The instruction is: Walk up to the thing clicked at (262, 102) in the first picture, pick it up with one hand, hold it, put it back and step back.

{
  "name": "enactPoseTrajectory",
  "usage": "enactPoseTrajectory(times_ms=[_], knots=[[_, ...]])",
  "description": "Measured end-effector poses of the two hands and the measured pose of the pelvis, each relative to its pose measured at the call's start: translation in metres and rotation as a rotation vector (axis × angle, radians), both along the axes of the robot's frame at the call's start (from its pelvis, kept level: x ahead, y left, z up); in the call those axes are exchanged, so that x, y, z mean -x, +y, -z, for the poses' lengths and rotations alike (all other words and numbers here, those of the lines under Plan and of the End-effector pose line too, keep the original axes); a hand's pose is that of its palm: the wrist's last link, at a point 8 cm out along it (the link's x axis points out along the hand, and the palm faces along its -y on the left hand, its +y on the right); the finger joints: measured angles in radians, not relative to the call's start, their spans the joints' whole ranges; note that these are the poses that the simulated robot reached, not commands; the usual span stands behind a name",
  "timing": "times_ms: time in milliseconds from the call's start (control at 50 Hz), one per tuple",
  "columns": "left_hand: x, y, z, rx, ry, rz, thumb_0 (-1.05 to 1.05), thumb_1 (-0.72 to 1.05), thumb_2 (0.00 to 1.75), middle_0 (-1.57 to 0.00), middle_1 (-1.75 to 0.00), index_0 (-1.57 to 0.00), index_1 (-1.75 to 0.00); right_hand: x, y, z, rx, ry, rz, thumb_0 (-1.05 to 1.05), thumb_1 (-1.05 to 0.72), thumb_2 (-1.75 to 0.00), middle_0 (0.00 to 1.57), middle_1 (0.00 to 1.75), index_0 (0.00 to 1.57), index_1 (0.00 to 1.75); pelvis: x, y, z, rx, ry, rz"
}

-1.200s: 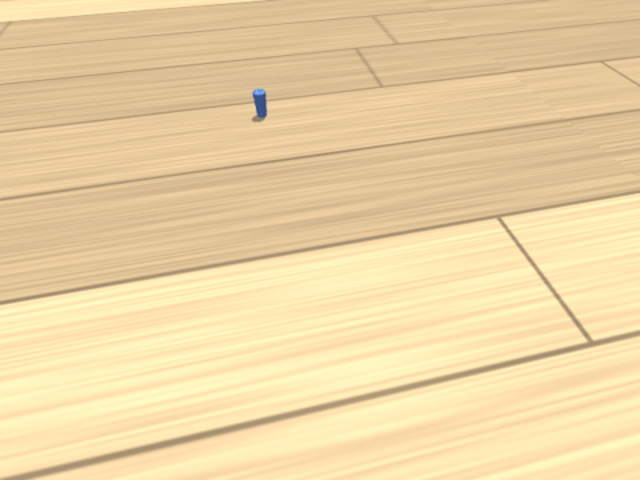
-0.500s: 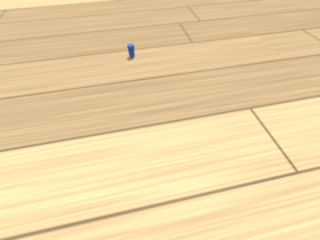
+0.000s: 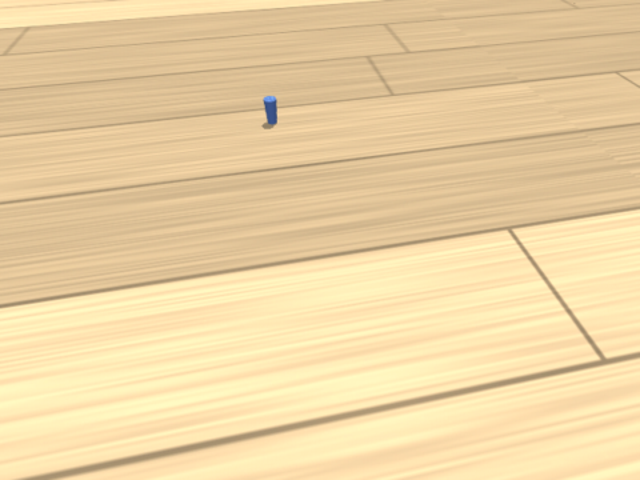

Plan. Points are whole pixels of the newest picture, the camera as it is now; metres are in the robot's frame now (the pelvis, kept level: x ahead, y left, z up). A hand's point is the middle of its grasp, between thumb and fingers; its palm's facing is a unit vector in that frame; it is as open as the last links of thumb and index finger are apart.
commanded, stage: walk up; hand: left
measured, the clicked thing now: (271, 110) +2.16 +0.39 -0.71
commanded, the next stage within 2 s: none
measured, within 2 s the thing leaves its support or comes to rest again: neither
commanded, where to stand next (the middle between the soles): +1.88 +0.15 m, yaw +4 degrees
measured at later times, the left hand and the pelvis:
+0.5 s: hand (102, 402) +0.25 +0.38 -0.15, palm faces -0.03 -0.95 -0.31, open 7.4 cm; pelvis +0.17 +0.09 +0.00, yaw +2 degrees
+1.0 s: hand (175, 253) +0.56 +0.35 -0.14, palm faces +0.06 -0.94 -0.32, open 7.4 cm; pelvis +0.50 +0.08 -0.01, yaw +5 degrees
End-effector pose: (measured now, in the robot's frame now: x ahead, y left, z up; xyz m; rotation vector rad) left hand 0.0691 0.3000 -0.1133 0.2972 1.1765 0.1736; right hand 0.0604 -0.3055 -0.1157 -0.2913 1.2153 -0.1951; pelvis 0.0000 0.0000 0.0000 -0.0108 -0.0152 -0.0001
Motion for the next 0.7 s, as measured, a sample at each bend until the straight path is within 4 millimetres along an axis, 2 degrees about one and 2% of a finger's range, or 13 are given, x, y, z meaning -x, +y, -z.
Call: enactPoseTrajectory(times_ms=[80,180,220,280,340,440,520,620,700], knots=[[0.009,0.023,-0.006,-0.023,-0.037,-0.048,0.01,0.91,0.90,-0.21,-0.30,-0.20,-0.30,-0.025,-0.005,-0.008,0.032,0.009,-0.053,0.01,-0.91,-0.90,0.20,0.30,0.20,0.30,-0.009,0.009,0.000,0.002,0.008,-0.030],[0.018,0.067,-0.006,-0.059,0.033,-0.091,0.01,0.91,0.90,-0.21,-0.30,-0.20,-0.30,-0.079,0.004,-0.027,0.060,-0.054,-0.100,0.01,-0.91,-0.90,0.20,0.30,0.20,0.30,-0.037,0.030,0.001,0.006,0.001,-0.056],[0.012,0.088,0.000,-0.066,0.051,-0.106,0.01,0.91,0.90,-0.21,-0.30,-0.20,-0.30,-0.101,0.012,-0.032,0.081,-0.086,-0.110,0.01,-0.91,-0.90,0.20,0.30,0.20,0.30,-0.053,0.042,0.006,0.006,-0.001,-0.064],[-0.010,0.118,0.016,-0.076,0.068,-0.104,0.01,0.91,0.90,-0.21,-0.30,-0.20,-0.30,-0.127,0.023,-0.031,0.130,-0.139,-0.103,0.00,-0.91,-0.90,0.20,0.30,0.20,0.30,-0.079,0.065,0.021,-0.008,-0.006,-0.064],[-0.048,0.128,0.019,-0.068,0.074,-0.073,0.01,0.91,0.90,-0.21,-0.30,-0.20,-0.29,-0.133,0.037,-0.032,0.138,-0.161,-0.059,0.00,-0.91,-0.90,0.20,0.30,0.20,0.30,-0.101,0.078,0.020,-0.021,-0.008,-0.053],[-0.130,0.125,0.006,-0.007,-0.019,-0.006,0.01,0.91,0.90,-0.20,-0.30,-0.20,-0.29,-0.135,0.060,-0.033,0.111,-0.084,-0.024,0.00,-0.91,-0.90,0.20,0.30,0.20,0.30,-0.143,0.090,0.006,-0.029,-0.013,-0.038],[-0.193,0.121,-0.002,0.015,-0.048,0.035,0.01,0.91,0.90,-0.21,-0.30,-0.20,-0.29,-0.147,0.072,-0.026,0.079,-0.027,-0.001,0.00,-0.91,-0.90,0.20,0.30,0.20,0.30,-0.184,0.095,0.002,-0.030,-0.013,-0.037],[-0.281,0.114,-0.008,0.010,-0.076,0.071,0.01,0.91,0.90,-0.21,-0.30,-0.20,-0.30,-0.181,0.075,-0.010,0.045,0.046,0.027,0.00,-0.90,-0.90,0.20,0.30,0.20,0.30,-0.247,0.093,0.007,-0.030,-0.007,-0.041],[-0.366,0.101,-0.006,-0.006,-0.123,0.085,0.01,0.91,0.90,-0.21,-0.30,-0.20,-0.30,-0.225,0.067,0.009,0.034,0.103,0.037,0.01,-0.90,-0.90,0.20,0.30,0.21,0.30,-0.309,0.083,0.019,-0.024,0.013,-0.054]])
